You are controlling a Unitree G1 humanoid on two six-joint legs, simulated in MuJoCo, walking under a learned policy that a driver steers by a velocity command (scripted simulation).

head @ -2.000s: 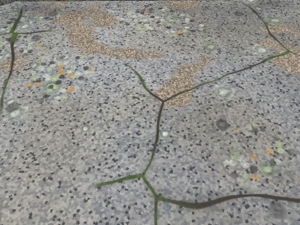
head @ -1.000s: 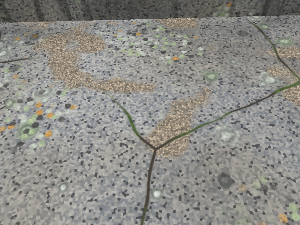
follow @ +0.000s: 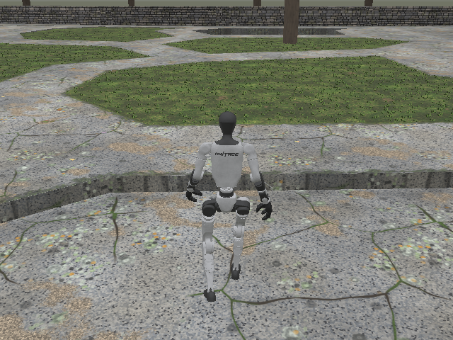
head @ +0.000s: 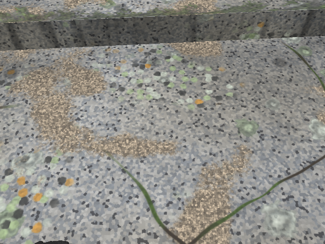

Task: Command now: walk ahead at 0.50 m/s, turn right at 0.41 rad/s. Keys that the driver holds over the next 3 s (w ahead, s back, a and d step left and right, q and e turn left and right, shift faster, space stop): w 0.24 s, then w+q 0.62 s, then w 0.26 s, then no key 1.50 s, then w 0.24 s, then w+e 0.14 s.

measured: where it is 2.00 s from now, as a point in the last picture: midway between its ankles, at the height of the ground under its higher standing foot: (139, 148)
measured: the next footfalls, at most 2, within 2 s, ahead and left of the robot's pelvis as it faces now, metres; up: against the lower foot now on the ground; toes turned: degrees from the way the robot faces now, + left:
left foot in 0.50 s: +0.47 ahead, +0.14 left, +0.00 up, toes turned +1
right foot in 0.98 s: +0.78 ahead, -0.01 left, +0.00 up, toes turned +18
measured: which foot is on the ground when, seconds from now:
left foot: up 0.00-0.48, down 0.50-1.00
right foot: down 0.00-0.52, up 0.54-0.96, down 0.98-1.00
